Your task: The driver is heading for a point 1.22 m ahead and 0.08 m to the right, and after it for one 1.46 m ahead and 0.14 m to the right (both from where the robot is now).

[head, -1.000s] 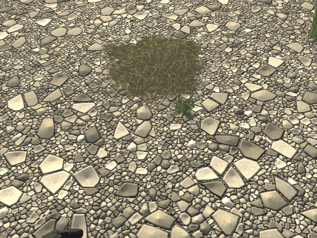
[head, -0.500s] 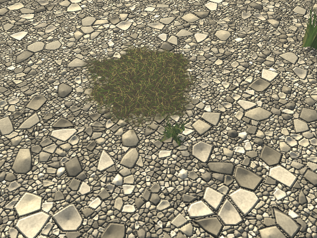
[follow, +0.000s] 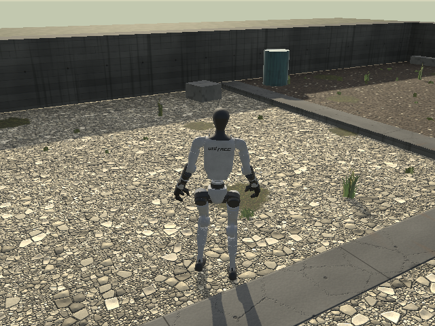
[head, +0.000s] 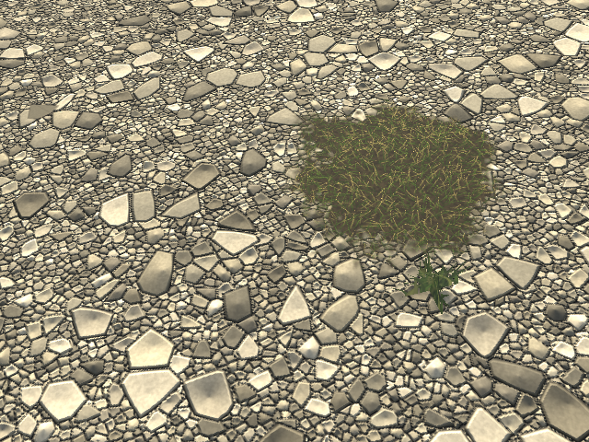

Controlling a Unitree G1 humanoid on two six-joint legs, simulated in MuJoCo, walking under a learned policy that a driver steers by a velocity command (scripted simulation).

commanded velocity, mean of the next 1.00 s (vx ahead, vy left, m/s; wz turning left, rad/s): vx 0.44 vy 0.00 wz -0.15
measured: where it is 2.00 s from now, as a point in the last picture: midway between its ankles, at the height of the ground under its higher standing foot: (339, 300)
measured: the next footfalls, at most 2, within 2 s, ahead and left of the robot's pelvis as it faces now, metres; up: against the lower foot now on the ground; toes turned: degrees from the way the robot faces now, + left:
left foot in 0.36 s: +0.18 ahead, +0.20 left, +0.00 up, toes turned +8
right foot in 0.84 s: +0.51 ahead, -0.04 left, +0.00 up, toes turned -10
